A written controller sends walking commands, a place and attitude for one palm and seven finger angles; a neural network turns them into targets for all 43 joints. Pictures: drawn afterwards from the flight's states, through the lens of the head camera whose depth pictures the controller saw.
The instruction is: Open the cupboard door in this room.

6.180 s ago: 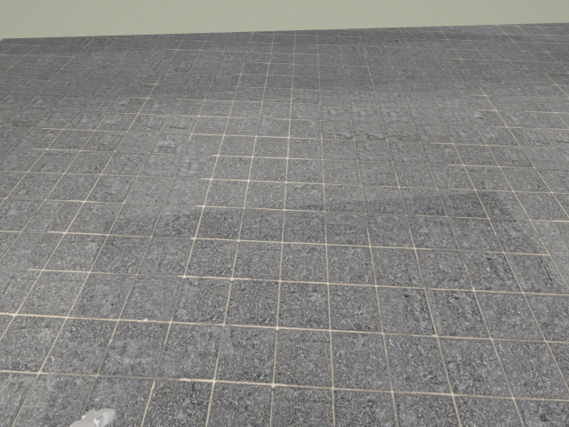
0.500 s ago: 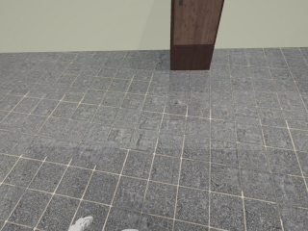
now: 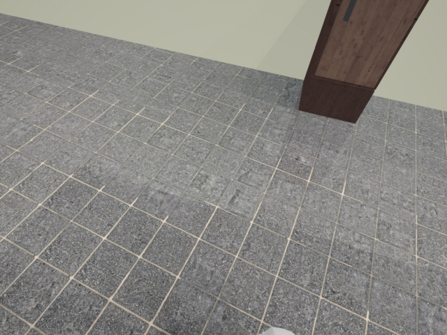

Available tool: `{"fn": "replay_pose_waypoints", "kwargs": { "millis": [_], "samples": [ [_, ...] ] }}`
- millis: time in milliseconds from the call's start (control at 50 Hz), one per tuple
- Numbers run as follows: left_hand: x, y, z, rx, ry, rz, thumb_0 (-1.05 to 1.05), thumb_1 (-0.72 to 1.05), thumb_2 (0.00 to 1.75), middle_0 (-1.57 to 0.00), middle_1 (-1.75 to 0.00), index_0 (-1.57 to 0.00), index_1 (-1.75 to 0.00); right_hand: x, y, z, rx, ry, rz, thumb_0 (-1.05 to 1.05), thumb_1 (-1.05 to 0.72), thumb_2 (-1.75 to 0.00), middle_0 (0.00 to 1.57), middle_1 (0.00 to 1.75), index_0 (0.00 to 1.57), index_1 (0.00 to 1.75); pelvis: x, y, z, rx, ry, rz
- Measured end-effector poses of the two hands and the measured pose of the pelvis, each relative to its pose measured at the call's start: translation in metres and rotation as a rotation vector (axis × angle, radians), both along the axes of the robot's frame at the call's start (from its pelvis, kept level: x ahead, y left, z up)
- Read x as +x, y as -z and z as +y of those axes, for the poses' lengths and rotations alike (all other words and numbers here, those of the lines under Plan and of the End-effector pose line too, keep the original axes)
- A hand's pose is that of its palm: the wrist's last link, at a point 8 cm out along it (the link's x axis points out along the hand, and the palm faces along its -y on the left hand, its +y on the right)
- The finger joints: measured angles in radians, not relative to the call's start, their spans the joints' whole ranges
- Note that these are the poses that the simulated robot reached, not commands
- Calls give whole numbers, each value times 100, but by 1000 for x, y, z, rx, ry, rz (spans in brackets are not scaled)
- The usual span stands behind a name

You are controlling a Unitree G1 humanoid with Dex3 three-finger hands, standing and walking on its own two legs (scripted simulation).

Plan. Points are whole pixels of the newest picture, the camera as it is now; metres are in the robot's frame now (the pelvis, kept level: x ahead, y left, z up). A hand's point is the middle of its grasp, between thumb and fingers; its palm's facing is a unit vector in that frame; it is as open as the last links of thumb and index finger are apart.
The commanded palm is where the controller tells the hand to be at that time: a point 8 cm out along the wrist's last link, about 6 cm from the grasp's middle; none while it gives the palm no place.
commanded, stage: turn or walk to find it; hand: left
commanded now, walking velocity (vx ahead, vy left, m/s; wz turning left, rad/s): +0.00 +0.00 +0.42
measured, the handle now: (350, 5) +1.62 -0.54 -0.03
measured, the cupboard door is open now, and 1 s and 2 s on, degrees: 0 0 0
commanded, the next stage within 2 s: stand and wait in 0.04 s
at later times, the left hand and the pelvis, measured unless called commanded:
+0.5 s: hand out of the picture +0.00 +0.15 -0.16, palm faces +0.11 -0.97 -0.23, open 7.3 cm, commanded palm none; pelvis -0.02 -0.04 +0.00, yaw +3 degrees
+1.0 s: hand out of the picture +0.01 +0.14 -0.16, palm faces -0.07 -0.97 -0.25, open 7.4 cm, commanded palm none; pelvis -0.02 -0.05 +0.00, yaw -9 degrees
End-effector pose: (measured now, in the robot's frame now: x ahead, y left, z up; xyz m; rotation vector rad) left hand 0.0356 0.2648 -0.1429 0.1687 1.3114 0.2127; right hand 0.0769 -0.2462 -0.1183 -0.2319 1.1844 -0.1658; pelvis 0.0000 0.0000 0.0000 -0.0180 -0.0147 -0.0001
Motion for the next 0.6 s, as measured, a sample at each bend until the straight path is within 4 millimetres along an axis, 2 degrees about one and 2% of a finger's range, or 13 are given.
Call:
{"fn": "replay_pose_waypoints", "kwargs": {
  "millis": [120,260,320,380,480,600],
  "samples": [
    [5,-12,-4,12,-19,-57,1,91,90,-20,-30,-20,-30,1,3,6,30,-28,2,1,-91,-90,20,30,20,30,-4,-4,-1,3,-42,4],
    [8,-17,-35,29,-12,-120,1,91,90,-20,-30,-20,-30,-15,25,-7,83,-24,32,1,-91,-90,20,30,20,30,-10,3,-22,38,-68,-2],
    [-3,-20,-53,27,-11,-117,1,91,90,-20,-30,-20,-30,-24,34,-14,106,-14,58,1,-91,-90,20,30,20,30,-12,3,-30,33,-77,-14],
    [-18,-21,-67,8,-24,-93,1,91,90,-20,-30,-20,-30,-34,32,-18,113,-14,95,1,-91,-90,20,30,20,30,-13,-2,-35,41,-77,-14],
    [-43,-16,-71,-9,-48,-25,1,93,90,-21,-30,-20,-30,-50,30,-22,91,-2,134,1,-91,-90,20,30,20,30,-17,-3,-36,32,-65,-10],
    [-70,3,-64,-58,-56,74,1,92,90,-21,-30,-20,-30,-70,26,-18,37,38,145,1,-91,-90,19,30,20,30,-28,2,-26,21,-18,-4]
  ]
}}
